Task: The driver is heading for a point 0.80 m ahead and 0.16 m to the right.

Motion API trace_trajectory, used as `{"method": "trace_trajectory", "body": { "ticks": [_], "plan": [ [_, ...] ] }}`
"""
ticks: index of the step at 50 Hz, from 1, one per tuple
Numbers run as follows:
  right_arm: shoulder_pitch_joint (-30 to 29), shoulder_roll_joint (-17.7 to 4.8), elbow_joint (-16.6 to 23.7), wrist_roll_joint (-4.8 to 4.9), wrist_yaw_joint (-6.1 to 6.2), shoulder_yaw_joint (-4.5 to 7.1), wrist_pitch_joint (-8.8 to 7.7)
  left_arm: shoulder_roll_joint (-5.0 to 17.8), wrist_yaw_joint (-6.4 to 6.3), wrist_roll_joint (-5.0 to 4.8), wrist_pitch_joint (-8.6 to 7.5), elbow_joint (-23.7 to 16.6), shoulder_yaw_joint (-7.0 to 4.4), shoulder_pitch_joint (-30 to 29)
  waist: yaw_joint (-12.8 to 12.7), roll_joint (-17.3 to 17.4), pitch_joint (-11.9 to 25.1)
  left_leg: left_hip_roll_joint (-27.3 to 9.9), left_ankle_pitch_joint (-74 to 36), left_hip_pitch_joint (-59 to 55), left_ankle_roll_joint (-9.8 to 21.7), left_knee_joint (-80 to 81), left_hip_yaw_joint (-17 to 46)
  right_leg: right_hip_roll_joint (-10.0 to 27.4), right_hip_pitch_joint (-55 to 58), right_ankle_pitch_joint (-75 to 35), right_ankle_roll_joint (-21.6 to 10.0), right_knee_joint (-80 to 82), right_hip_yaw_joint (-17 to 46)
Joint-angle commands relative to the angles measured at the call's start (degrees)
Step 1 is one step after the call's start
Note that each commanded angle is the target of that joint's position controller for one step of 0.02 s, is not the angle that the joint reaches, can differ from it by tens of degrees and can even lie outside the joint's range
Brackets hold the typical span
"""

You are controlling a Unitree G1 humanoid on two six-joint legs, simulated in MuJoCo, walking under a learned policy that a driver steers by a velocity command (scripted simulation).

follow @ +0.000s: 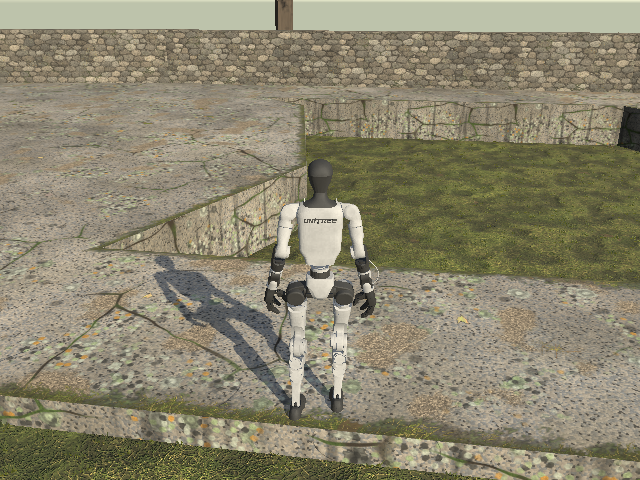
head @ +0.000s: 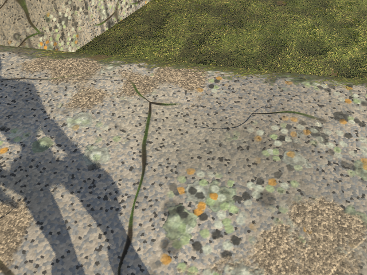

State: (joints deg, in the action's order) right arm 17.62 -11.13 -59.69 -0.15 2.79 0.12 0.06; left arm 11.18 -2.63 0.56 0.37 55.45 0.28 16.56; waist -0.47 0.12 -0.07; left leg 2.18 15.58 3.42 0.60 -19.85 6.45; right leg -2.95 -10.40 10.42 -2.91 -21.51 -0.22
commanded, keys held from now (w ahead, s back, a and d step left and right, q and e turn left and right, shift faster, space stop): no key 0.28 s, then w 0.40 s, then w+e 0.32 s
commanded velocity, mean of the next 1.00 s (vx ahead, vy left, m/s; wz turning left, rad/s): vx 0.25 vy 0.00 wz -0.09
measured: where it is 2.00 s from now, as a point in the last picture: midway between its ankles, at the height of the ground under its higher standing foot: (219, 230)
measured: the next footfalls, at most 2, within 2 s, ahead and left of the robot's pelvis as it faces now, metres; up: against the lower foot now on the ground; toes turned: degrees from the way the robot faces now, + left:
right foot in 0.94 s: +0.37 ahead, -0.07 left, +0.00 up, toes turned -9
left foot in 1.46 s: +0.73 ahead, +0.00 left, +0.00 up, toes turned -24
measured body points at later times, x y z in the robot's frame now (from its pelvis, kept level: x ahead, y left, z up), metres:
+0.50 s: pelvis +0.02 +0.02 -0.01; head +0.01 +0.02 +0.44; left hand -0.03 +0.26 -0.16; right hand +0.01 -0.22 -0.16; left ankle -0.04 +0.12 -0.74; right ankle +0.01 -0.08 -0.74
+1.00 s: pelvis +0.25 -0.01 -0.03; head +0.28 -0.01 +0.42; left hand +0.43 +0.22 -0.15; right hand +0.16 -0.24 -0.17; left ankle +0.02 +0.12 -0.67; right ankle +0.33 -0.06 -0.75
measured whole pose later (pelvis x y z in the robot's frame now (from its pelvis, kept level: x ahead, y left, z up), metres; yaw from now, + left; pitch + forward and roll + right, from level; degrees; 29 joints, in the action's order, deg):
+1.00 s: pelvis +0.25 -0.01 -0.03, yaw -7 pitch +1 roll -1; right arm 26.0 -11.1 -58.4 -0.8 1.1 1.2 -5.8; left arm 13.8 1.5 1.6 -2.9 47.3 -2.9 5.8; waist 1.4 0.6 -2.5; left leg -0.1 23.4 3.2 2.1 -55.4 -1.5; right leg -4.9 -26.7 9.4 -8.7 -35.2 -7.3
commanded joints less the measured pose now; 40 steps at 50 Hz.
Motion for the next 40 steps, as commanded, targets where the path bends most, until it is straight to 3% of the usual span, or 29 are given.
{"method": "trace_trajectory", "body": {
  "ticks": [1,14,16,18,19,20,22,23,25,26,27,28,29,30,32,36,40],
  "plan": [
    [2.7,-4.9,0.3,0.00,0.15,0.47,-0.49,5.1,-0.11,-0.02,-0.36,-0.5,-0.69,2.2,-0.2,0.0,-3.0,-4.9,-7.3,9.1,2.1,4.0,2.9,7.4,5.1,-4.7,-1.6,3.4,7.4],
    [5.2,-3.7,-2.5,0.04,0.20,-0.59,-0.66,3.9,-0.22,-0.12,-0.29,3.5,0.34,4.3,-0.1,0.1,-3.8,-5.1,-7.4,9.4,2.6,4.0,2.7,7.2,3.9,-3.8,-1.4,3.1,7.0],
    [5.9,-4.0,-2.6,-0.20,0.21,-0.37,-0.51,4.8,-0.13,-0.01,-0.09,3.9,-0.05,4.9,-0.3,-0.4,-3.4,-3.7,2.4,10.7,3.5,3.1,2.4,6.5,3.5,7.5,-2.1,3.4,7.7],
    [5.4,-5.4,-1.3,-0.66,-0.11,0.38,-0.19,7.2,0.12,0.18,0.53,4.1,-1.29,7.1,-0.9,-1.5,-5.3,-2.1,18.7,16.8,5.3,-1.9,2.8,6.9,1.0,26.5,-5.0,2.8,11.3],
    [4.6,-5.1,-0.4,-1.00,-0.47,0.42,-0.25,7.3,0.38,0.35,0.71,4.1,-1.61,8.5,-1.4,-2.5,-7.3,-1.8,23.3,20.6,6.0,-4.7,3.0,8.6,-0.5,33.5,-6.6,3.8,14.8],
    [3.8,-3.8,0.5,-1.27,-0.80,0.18,-0.61,7.1,0.61,0.48,0.65,4.2,-1.78,9.8,-1.8,-3.8,-8.4,-1.4,22.9,23.1,6.1,-7.9,2.0,10.9,-0.8,36.9,-8.1,5.2,19.1],
    [3.0,-1.8,1.7,-1.37,-1.36,-0.24,-1.71,7.5,0.80,0.67,0.21,4.4,-2.46,11.9,-2.1,-6.4,-6.3,-0.2,13.4,23.5,5.1,-13.9,-3.1,16.1,1.0,37.0,-11.3,10.2,27.7],
    [3.3,-2.3,2.0,-1.20,-1.67,-0.07,-2.26,8.3,0.89,0.62,-0.03,4.2,-2.88,11.9,-1.5,-6.7,-4.8,-0.5,11.3,20.9,4.8,-15.2,-4.6,17.3,-0.4,36.2,-11.9,11.9,29.4],
    [7.0,-2.6,1.5,-1.01,-2.29,0.15,-3.19,9.0,1.40,-0.09,-0.44,2.5,-3.39,5.8,2.4,-5.6,-4.6,-1.5,9.8,9.7,5.7,-10.7,-4.3,15.4,-10.5,33.5,-10.3,10.6,25.3],
    [11.5,-2.1,0.3,-0.88,-2.39,0.21,-3.38,8.8,1.75,-0.45,-0.64,0.5,-3.47,0.1,5.5,-4.1,-5.6,-0.8,8.6,0.1,6.6,-4.3,-3.5,11.5,-19.1,31.2,-7.9,7.0,19.3],
    [16.4,-3.8,-0.9,-1.03,-1.92,0.73,-3.46,7.2,2.03,-0.80,-1.01,-1.8,-3.12,-5.3,8.2,1.2,-6.1,-4.2,11.1,-9.5,7.9,2.8,3.2,6.1,-29.0,26.3,-4.9,-1.9,11.7],
    [20.6,-8.9,-1.4,-0.94,-1.47,2.36,-3.47,3.1,2.35,-1.44,-1.63,-4.4,-2.01,-9.4,9.7,14.3,-5.9,-15.4,25.7,-12.6,10.8,14.2,21.8,-1.2,-35.7,17.9,-1.5,-18.1,0.4],
    [19.2,-9.0,-0.9,-1.00,-1.53,2.97,-3.44,5.4,2.41,0.60,-2.17,-5.2,-2.12,-9.8,8.0,11.6,-10.2,-21.0,25.3,-10.0,12.9,16.3,28.0,1.8,-39.3,15.5,-1.1,-27.0,-1.1],
    [16.8,-7.6,0.0,-1.02,-1.61,2.80,-3.89,5.9,2.82,1.12,-2.81,-4.7,-2.25,-8.2,6.0,6.3,-10.6,-20.7,20.6,-7.8,13.7,15.8,25.9,3.8,-39.0,12.9,-1.1,-31.3,0.3],
    [14.4,-6.9,0.8,-0.55,-1.47,2.67,-5.09,5.9,3.99,0.90,-3.74,-4.0,-2.59,-5.0,2.7,3.2,-8.8,-17.9,10.5,-7.5,12.8,16.4,18.6,5.9,-36.9,8.6,-0.5,-34.1,1.0],
    [14.5,-5.3,0.9,-0.87,-1.44,2.07,-6.66,5.2,5.08,1.00,-3.17,-6.7,-2.98,-8.5,2.0,4.8,-8.1,-14.3,-7.4,-7.2,11.0,16.5,6.7,5.5,-37.3,3.0,0.7,-35.6,-2.2],
    [13.8,-5.7,1.2,-0.72,-1.61,2.06,-7.21,3.2,5.44,0.73,-2.46,-12.0,-1.92,-17.5,2.8,5.7,-9.7,-12.6,-21.3,-2.6,9.0,16.8,-2.0,4.3,-30.3,-1.8,-0.2,-23.8,-5.5]
  ]
}}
